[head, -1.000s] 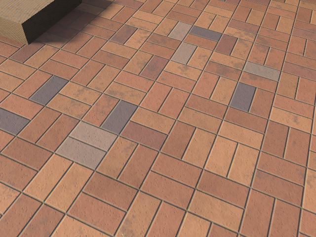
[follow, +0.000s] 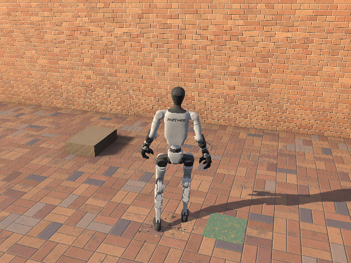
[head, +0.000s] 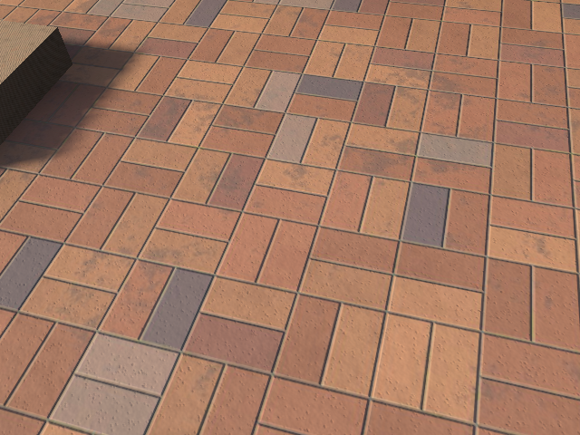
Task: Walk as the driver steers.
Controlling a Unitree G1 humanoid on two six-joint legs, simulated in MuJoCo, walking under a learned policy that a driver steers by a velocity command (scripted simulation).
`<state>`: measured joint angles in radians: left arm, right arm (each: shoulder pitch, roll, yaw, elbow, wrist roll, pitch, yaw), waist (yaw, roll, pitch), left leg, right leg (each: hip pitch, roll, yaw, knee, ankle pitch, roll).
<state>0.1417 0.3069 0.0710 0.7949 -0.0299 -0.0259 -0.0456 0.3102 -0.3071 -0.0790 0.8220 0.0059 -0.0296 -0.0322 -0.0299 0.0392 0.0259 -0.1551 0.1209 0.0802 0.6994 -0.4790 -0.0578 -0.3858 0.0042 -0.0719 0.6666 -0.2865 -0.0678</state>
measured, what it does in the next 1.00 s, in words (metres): walks ahead, turning right: left foot, then right foot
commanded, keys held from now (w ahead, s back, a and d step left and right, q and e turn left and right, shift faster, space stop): w+e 0.44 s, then e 0.42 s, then no key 0.14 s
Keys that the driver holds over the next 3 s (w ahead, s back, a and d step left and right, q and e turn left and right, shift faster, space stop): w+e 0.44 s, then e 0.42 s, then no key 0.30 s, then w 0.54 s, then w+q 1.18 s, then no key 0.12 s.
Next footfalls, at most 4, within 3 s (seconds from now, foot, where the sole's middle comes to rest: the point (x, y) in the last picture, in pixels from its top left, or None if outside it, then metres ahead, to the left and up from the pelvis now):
0.44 left None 0.43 0.06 -0.76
0.88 right None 0.43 -0.23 -0.76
1.26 left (321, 415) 0.52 -0.01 -0.76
1.64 right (472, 411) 0.52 -0.35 -0.76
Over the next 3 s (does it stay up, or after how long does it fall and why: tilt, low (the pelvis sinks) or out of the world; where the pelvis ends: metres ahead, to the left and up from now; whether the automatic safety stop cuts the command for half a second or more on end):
stays up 1.14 -0.50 0.02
